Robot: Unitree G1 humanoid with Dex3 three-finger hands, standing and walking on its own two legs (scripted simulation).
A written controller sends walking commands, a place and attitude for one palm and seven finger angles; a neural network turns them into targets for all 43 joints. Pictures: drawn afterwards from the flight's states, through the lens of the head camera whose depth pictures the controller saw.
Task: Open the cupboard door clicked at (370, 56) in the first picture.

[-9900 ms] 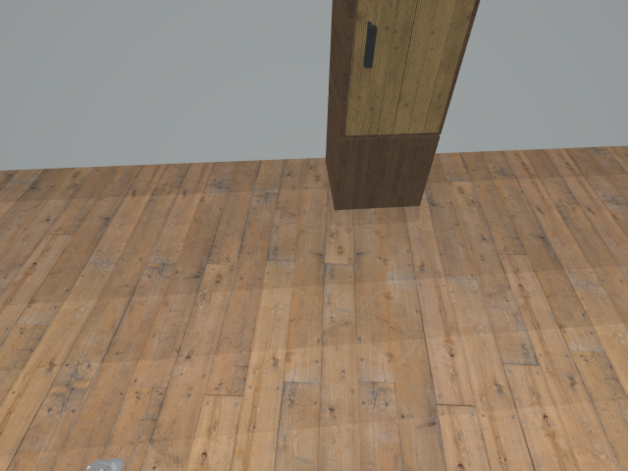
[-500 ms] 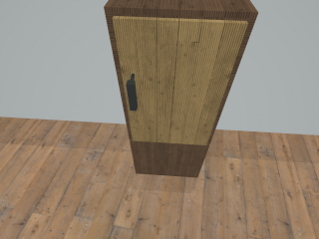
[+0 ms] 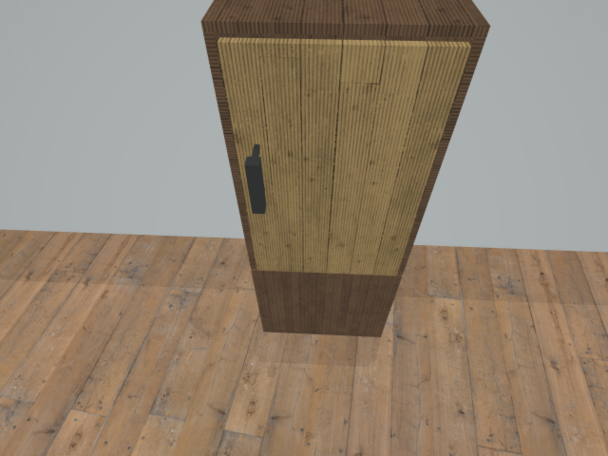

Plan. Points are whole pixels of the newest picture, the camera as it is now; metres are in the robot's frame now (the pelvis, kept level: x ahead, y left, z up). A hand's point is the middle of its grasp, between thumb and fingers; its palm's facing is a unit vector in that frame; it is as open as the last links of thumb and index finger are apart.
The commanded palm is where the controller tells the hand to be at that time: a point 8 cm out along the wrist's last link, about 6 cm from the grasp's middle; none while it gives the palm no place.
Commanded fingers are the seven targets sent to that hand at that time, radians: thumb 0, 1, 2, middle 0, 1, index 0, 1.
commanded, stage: look again from close up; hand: left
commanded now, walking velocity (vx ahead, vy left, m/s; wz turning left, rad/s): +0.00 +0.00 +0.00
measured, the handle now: (257, 179) +0.59 +0.13 +0.01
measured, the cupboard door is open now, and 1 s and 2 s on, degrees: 0 0 0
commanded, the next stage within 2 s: raise the hand with hooked fingers in 0.44 s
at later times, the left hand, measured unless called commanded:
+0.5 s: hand out of the picture +0.05 +0.16 -0.17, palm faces +0.01 -0.98 -0.21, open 7.4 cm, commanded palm none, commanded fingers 0.00 0.90 0.90 -0.20 -0.30 -0.20 -0.30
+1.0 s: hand (176, 438) +0.16 +0.18 -0.06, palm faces +0.07 -1.00 +0.00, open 8.8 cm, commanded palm +0.15 +0.23 -0.04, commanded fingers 0.00 0.34 0.66 -0.24 -0.66 -0.24 -0.66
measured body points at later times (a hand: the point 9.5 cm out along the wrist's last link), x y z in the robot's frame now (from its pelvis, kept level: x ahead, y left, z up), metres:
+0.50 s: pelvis +0.03 -0.02 +0.00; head +0.04 -0.03 +0.45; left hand +0.05 +0.21 -0.15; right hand +0.05 -0.25 -0.16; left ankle +0.00 +0.10 -0.74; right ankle +0.01 -0.14 -0.74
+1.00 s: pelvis -0.02 -0.04 -0.09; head +0.02 -0.03 +0.35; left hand +0.15 +0.23 -0.06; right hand +0.23 -0.28 -0.11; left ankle +0.00 +0.10 -0.74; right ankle +0.01 -0.14 -0.74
